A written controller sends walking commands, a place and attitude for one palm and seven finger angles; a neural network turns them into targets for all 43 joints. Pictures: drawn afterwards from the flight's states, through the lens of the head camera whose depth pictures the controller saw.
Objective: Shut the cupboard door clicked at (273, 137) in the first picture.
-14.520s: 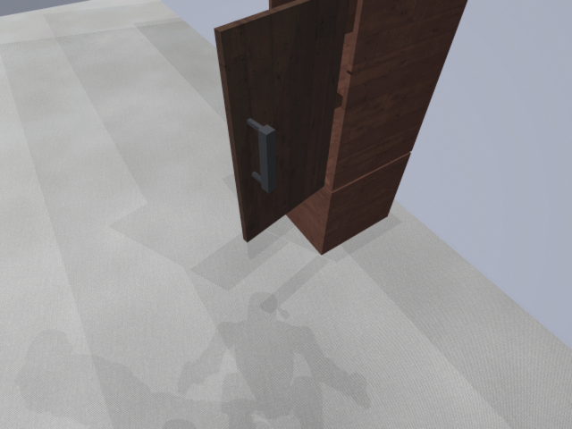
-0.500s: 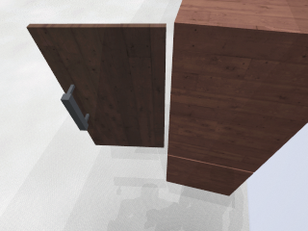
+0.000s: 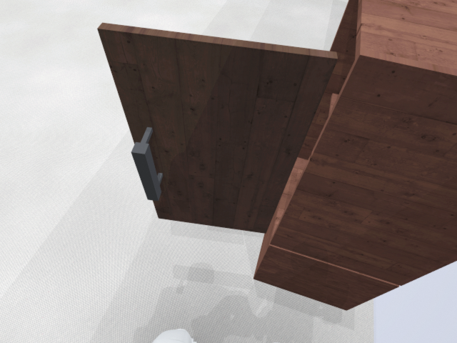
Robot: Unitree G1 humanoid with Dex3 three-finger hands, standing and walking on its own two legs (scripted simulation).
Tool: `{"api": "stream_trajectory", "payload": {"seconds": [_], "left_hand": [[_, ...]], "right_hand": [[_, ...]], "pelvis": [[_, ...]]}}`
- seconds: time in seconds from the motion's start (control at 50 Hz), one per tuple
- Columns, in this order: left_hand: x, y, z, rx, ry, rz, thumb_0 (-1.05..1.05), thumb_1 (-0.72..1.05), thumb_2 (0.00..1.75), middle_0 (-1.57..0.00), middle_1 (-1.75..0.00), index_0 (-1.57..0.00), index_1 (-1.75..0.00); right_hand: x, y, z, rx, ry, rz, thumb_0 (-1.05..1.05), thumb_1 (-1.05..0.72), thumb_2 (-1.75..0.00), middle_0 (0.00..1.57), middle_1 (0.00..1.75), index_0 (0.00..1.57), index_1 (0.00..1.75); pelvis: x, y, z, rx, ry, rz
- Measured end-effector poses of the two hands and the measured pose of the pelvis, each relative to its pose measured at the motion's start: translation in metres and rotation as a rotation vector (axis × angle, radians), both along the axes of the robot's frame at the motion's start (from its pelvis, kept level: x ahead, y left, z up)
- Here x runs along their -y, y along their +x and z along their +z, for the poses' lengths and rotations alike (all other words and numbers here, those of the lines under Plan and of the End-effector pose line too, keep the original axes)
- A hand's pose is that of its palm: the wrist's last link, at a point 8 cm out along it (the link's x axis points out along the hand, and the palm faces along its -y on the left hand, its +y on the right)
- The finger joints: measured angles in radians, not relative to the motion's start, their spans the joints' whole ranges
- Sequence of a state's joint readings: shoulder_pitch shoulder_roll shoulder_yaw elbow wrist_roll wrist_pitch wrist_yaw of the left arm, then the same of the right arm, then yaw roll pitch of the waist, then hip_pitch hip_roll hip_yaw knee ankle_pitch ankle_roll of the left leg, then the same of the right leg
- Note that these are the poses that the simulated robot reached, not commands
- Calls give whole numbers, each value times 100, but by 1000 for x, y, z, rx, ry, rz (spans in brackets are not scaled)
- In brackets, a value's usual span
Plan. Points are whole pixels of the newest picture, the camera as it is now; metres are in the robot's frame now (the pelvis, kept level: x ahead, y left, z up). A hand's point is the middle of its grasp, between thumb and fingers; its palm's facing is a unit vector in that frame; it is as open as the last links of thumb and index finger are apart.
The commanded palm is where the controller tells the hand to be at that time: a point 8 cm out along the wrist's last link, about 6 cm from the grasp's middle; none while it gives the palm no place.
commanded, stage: come to a stop and stand still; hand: left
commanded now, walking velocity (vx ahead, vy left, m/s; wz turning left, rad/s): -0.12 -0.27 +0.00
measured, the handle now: (151, 165) +0.43 +0.22 -0.01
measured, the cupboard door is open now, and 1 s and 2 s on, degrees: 100 100 100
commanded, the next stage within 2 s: look again from close up in 1.68 s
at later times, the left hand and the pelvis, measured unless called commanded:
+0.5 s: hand out of the picture +0.04 +0.17 -0.16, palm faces +0.02 -0.98 -0.22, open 7.2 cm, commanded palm none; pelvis -0.01 -0.01 +0.01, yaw +0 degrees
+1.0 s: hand out of the picture +0.00 +0.17 -0.16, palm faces +0.02 -0.98 -0.19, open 7.4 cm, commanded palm none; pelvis +0.01 +0.01 +0.01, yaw -1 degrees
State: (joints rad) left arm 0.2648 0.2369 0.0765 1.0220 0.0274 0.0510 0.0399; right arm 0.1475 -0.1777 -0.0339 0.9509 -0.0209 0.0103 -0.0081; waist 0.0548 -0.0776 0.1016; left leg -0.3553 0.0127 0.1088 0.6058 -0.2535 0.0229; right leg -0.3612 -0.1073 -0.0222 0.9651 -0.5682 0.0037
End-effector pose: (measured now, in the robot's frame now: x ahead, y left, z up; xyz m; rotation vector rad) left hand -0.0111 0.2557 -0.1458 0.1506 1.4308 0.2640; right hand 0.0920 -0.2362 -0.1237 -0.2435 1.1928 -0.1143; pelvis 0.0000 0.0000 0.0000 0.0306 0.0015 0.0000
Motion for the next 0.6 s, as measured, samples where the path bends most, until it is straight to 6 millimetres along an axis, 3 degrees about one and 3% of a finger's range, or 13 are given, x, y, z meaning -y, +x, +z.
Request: {"api": "stream_trajectory", "payload": {"seconds": [0.1, 0.26, 0.42, 0.6], "left_hand": [[-5, 28, 12, 54, -6, -40, 1, 91, 90, -20, -30, -19, -30], [19, 57, 22, 126, -19, -116, 0, 91, 90, -20, -30, -19, -30], [36, 51, 24, 167, -19, -127, 0, 93, 90, -20, -30, -20, -30], [45, 27, 19, 112, -52, -92, 1, 94, 90, -20, -30, -20, -30]], "right_hand": [[-25, -9, 1, -26, 34, -18, 0, -92, -89, 20, 30, 20, 30], [-19, -36, -14, -52, 75, -89, -1, -93, -89, 20, 30, 20, 30], [0, -87, -15, -150, 66, -144, 0, -92, -89, 20, 30, 20, 30], [-9, -132, -8, -267, 83, -148, 0, -91, -89, 20, 30, 20, 30]], "pelvis": [[-8, 3, 10, -11, -3, -2], [-4, -5, 9, -6, 4, -21], [10, -12, 11, 19, -23, -7], [18, -11, 16, 29, -21, -6]]}}
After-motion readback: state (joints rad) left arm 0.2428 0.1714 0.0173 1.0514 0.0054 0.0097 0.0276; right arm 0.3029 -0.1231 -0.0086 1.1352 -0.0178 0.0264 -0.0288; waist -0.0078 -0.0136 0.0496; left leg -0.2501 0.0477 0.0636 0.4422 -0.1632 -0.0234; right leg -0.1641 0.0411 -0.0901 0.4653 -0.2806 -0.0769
